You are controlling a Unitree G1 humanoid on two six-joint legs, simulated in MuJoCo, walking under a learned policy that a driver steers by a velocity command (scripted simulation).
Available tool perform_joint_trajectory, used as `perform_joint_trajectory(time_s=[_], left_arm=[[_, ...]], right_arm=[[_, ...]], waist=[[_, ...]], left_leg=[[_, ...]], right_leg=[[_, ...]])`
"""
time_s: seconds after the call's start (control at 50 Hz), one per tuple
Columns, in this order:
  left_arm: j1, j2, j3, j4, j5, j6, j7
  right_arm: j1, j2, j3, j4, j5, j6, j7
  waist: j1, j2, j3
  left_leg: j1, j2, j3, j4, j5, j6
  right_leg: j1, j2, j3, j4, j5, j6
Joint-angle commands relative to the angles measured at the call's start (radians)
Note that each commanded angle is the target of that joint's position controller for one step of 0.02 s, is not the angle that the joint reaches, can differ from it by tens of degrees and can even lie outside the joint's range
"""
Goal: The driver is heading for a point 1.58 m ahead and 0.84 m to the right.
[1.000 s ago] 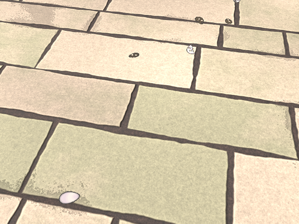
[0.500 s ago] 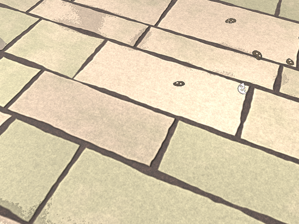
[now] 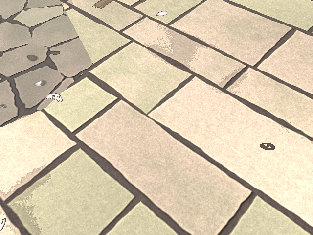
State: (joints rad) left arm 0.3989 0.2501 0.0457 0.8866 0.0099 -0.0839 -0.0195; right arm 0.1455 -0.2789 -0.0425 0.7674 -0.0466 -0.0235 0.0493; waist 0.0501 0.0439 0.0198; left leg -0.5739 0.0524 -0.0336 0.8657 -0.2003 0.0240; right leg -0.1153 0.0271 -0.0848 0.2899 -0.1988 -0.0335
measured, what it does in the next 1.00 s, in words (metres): walks ahead, turning right: left foot, then right foot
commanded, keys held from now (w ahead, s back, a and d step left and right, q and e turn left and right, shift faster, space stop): w+e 0.94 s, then e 0.06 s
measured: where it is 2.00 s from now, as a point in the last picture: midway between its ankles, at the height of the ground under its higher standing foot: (221, 204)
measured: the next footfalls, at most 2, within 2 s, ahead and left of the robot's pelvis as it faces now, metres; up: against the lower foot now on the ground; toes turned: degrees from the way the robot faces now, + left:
left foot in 0.16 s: +0.23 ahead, +0.12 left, +0.00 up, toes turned -3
right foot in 0.68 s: +0.45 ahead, -0.15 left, +0.00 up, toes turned -27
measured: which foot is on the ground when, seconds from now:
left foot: up 0.00-0.14, down 0.16-0.70, up 0.72-1.00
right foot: down 0.00-0.18, up 0.20-0.66, down 0.68-1.00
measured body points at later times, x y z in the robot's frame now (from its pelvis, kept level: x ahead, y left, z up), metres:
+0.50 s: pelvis +0.24 +0.02 +0.00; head +0.26 +0.03 +0.45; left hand +0.45 +0.23 -0.12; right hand +0.18 -0.24 -0.13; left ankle +0.19 +0.12 -0.75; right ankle +0.31 -0.14 -0.68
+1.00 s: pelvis +0.47 -0.12 +0.00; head +0.49 -0.15 +0.45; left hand +0.64 +0.12 -0.12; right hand +0.48 -0.42 -0.12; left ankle +0.67 -0.02 -0.68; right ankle +0.41 -0.14 -0.75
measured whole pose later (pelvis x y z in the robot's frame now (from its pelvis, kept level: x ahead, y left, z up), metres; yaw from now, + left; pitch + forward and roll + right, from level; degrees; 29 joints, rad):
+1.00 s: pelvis +0.47 -0.12 +0.00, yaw -33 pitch +1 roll +0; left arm 0.38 0.27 0.07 0.83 0.00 -0.04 -0.01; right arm 0.13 -0.27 -0.04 0.73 -0.05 -0.02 0.02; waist 0.05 0.04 0.05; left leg -0.67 0.12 -0.04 0.90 -0.16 -0.06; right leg -0.12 0.15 0.08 0.31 -0.21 -0.13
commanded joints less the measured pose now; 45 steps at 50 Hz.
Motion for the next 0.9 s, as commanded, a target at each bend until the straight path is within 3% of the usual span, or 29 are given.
perform_joint_trajectory(time_s=[0.02,0.1,0.14,0.16,0.18,0.2,0.22,0.24,0.26,0.3,0.36,0.44,0.5,0.58,0.62,0.66,0.68,0.7,0.72,0.74,0.76,0.78,0.8,0.82,0.84,0.9], left_arm=[[-0.029,0.141,0.028,-0.051,-0.002,-0.011,-0.004],[0.017,0.178,0.041,-0.032,0.001,0.003,-0.002],[0.003,0.176,0.042,-0.031,-0.004,0.009,0.001],[0.005,0.141,0.033,-0.037,-0.009,0.007,0.001],[0.001,0.052,0.01,-0.091,-0.027,0.003,0.0],[0.036,0.071,0.018,-0.114,-0.022,0.014,0.008],[0.03,0.122,0.033,-0.085,-0.002,0.032,0.013],[-0.002,0.103,0.032,-0.08,-0.001,0.036,0.004],[-0.021,0.087,0.035,-0.07,0.004,0.042,-0.001],[-0.006,0.074,0.035,-0.072,0.021,0.065,-0.017],[-0.091,0.062,0.036,-0.101,0.02,0.082,-0.031],[-0.224,0.047,0.028,-0.152,0.025,0.088,-0.046],[-0.327,0.033,0.012,-0.19,0.024,0.084,-0.059],[-0.41,0.048,0.008,-0.233,0.031,0.082,-0.066],[-0.384,0.063,0.015,-0.235,0.035,0.082,-0.058],[-0.217,0.095,0.035,-0.193,0.036,0.072,-0.041],[-0.047,0.132,0.055,-0.138,0.045,0.062,-0.025],[0.024,0.257,0.091,-0.131,0.052,0.063,-0.009],[0.0,0.323,0.104,-0.16,0.017,0.071,-0.005],[-0.005,0.3,0.1,-0.146,0.003,0.078,0.001],[-0.05,0.244,0.085,-0.134,-0.002,0.077,0.009],[-0.091,0.195,0.071,-0.136,-0.001,0.071,0.014],[-0.14,0.16,0.06,-0.141,-0.011,0.067,0.015],[-0.152,0.153,0.055,-0.149,-0.011,0.058,0.014],[-0.141,0.144,0.051,-0.145,-0.012,0.046,0.01],[-0.091,0.172,0.059,-0.132,-0.009,0.031,0.009]], right_arm=[[-0.074,-0.007,0.018,-0.076,0.01,-0.018,0.007],[-0.106,-0.046,0.013,-0.095,0.017,-0.034,-0.014],[0.01,-0.066,0.002,-0.06,0.009,-0.05,-0.03],[0.137,-0.115,-0.017,-0.023,-0.009,-0.064,-0.044],[0.271,-0.212,-0.038,-0.024,-0.032,-0.07,-0.06],[0.277,-0.262,-0.057,-0.012,-0.007,-0.049,-0.064],[0.21,-0.168,-0.035,-0.027,0.004,-0.043,-0.06],[0.148,-0.096,-0.016,-0.033,0.012,-0.049,-0.056],[0.138,-0.047,-0.002,-0.027,0.014,-0.058,-0.051],[0.108,-0.053,-0.005,-0.021,0.022,-0.069,-0.061],[0.143,-0.055,-0.012,0.005,0.029,-0.09,-0.059],[0.197,-0.061,-0.018,0.042,0.028,-0.09,-0.06],[0.205,-0.076,-0.023,0.055,0.026,-0.087,-0.06],[0.258,-0.114,-0.035,0.087,0.025,-0.072,-0.066],[0.263,-0.141,-0.041,0.096,0.024,-0.06,-0.071],[0.261,-0.175,-0.048,0.1,0.025,-0.039,-0.072],[0.249,-0.173,-0.046,0.088,0.025,-0.033,-0.071],[0.28,-0.078,-0.023,0.028,0.039,-0.038,-0.06],[0.227,-0.082,-0.026,-0.03,0.029,-0.05,-0.048],[0.107,-0.112,-0.03,-0.054,0.023,-0.055,-0.045],[0.107,-0.09,-0.02,-0.054,0.033,-0.066,-0.044],[0.131,-0.083,-0.019,-0.037,0.028,-0.068,-0.046],[0.147,-0.083,-0.019,-0.029,0.009,-0.052,-0.047],[0.185,-0.077,-0.017,-0.025,-0.001,-0.034,-0.045],[0.183,-0.078,-0.018,-0.026,-0.006,-0.019,-0.042],[0.111,-0.06,-0.014,-0.052,-0.004,-0.001,-0.034]], waist=[[-0.028,-0.141,0.023],[-0.025,-0.144,0.002],[-0.088,-0.11,-0.036],[-0.135,-0.04,-0.119],[-0.186,0.129,-0.262],[-0.157,0.244,-0.268],[-0.126,0.107,-0.156],[-0.1,0.057,-0.063],[-0.084,0.033,0.0],[-0.044,0.108,-0.016],[-0.038,0.038,-0.004],[-0.056,0.031,0.032],[-0.075,0.039,0.057],[-0.095,0.032,0.076],[-0.075,0.049,0.042],[0.001,0.051,-0.066],[0.079,0.0,-0.163],[0.073,-0.184,-0.276],[0.051,-0.241,-0.344],[0.073,-0.104,-0.233],[0.03,-0.071,-0.11],[-0.019,-0.029,-0.05],[-0.058,-0.019,-0.025],[-0.08,-0.074,-0.041],[-0.085,-0.069,-0.043],[-0.071,-0.064,-0.025]], left_leg=[[0.084,-0.011,0.067,-0.182,0.072,-0.03],[0.172,-0.035,0.068,-0.293,0.041,-0.019],[0.364,-0.055,0.065,-0.418,0.05,0.003],[0.557,0.013,-0.012,-0.454,0.017,0.032],[0.803,0.291,-0.315,-0.519,-0.159,0.093],[0.795,0.411,-0.591,-0.626,-0.266,0.169],[0.698,0.373,-0.513,-0.625,-0.311,0.17],[0.603,0.315,-0.383,-0.645,-0.242,0.154],[0.522,0.257,-0.25,-0.656,-0.034,0.105],[0.486,0.224,-0.15,-0.696,0.034,0.104],[0.499,0.218,-0.044,-0.717,0.187,0.121],[0.532,0.206,0.078,-0.724,0.279,0.127],[0.519,0.193,0.161,-0.723,0.29,0.113],[0.607,0.223,0.225,-0.669,0.432,0.092],[0.658,0.225,0.264,-0.546,0.736,0.077],[0.66,0.219,0.288,-0.256,0.923,0.069],[0.53,0.197,0.305,-0.005,0.758,0.039],[0.153,0.108,0.304,0.344,0.189,-0.012],[-0.102,-0.071,0.122,0.575,-0.36,-0.05],[-0.2,-0.011,0.003,0.586,-0.262,-0.038],[-0.189,0.032,0.009,0.507,-0.166,-0.03],[-0.128,0.064,0.008,0.407,-0.13,-0.028],[-0.057,0.078,0.004,0.353,-0.115,-0.034],[0.005,0.081,0.003,0.325,-0.116,-0.047],[0.016,0.078,0.008,0.309,-0.123,-0.057],[-0.025,0.069,0.03,0.193,-0.039,-0.079]], right_leg=[[-0.081,-0.199,0.173,-0.129,0.261,-0.158],[-0.023,-0.239,0.242,-0.047,0.297,-0.141],[-0.053,-0.208,0.237,0.088,0.311,-0.111],[-0.127,-0.141,0.191,0.277,0.272,-0.087],[-0.34,-0.04,0.102,0.581,-0.037,-0.045],[-0.535,0.036,0.072,0.771,-0.343,-0.047],[-0.568,-0.035,0.137,0.86,-0.303,-0.061],[-0.568,-0.07,0.145,0.857,-0.222,-0.058],[-0.527,-0.092,0.156,0.824,-0.169,-0.052],[-0.502,-0.106,0.127,0.826,-0.107,-0.021],[-0.558,-0.114,0.122,0.831,-0.028,0.002],[-0.635,-0.118,0.101,0.715,0.088,0.02],[-0.569,-0.11,0.053,0.528,0.18,0.007],[-0.503,-0.079,-0.024,0.382,0.107,-0.05],[-0.42,-0.021,-0.067,0.349,0.009,-0.092],[-0.224,0.062,-0.085,0.3,-0.075,-0.144],[0.018,0.063,-0.032,0.227,-0.043,-0.179],[0.343,-0.211,0.373,0.191,-0.197,-0.278],[0.438,-0.389,0.864,0.022,-0.084,-0.38],[0.383,-0.354,0.726,0.0,0.001,-0.352],[0.239,-0.329,0.584,0.001,0.105,-0.322],[0.125,-0.269,0.487,-0.008,0.209,-0.276],[0.028,-0.209,0.414,-0.034,0.241,-0.238],[-0.029,-0.199,0.391,-0.044,0.315,-0.251],[-0.043,-0.181,0.372,-0.042,0.387,-0.255],[-0.071,-0.139,0.344,-0.075,0.327,-0.245]])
